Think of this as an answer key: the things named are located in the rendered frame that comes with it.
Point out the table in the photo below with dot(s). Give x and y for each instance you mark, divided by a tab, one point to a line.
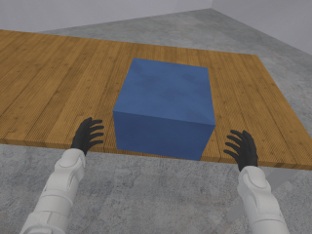
50	84

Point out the carton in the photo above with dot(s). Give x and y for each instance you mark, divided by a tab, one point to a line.
165	109

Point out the right robot forearm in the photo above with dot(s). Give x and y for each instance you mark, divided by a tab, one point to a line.
261	206

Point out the robot left hand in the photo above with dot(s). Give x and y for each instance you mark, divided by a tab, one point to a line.
83	136

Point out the robot right hand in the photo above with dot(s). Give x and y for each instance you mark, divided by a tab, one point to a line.
246	152

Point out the left robot forearm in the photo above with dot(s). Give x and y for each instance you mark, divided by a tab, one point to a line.
51	213

